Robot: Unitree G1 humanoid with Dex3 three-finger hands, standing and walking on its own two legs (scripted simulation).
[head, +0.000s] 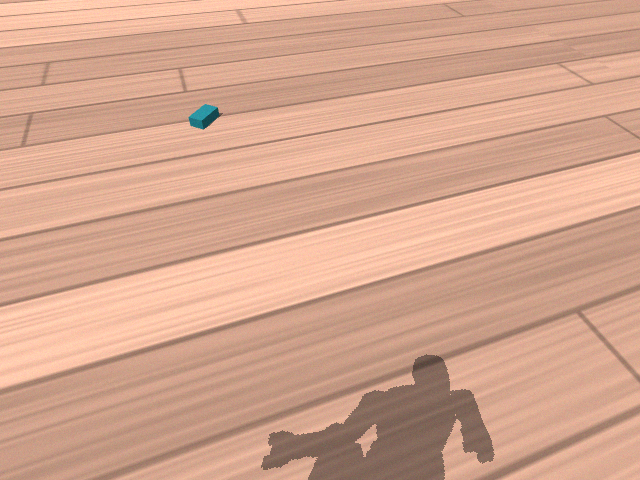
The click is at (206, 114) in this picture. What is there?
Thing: lying carton
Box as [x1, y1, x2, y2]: [188, 104, 218, 129]
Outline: 217,107 204,104 188,117 190,124 203,129 218,116
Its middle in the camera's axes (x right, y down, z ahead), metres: -0.70 -0.72 +2.28
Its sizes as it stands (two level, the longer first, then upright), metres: 0.165 0.090 0.057
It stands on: the floor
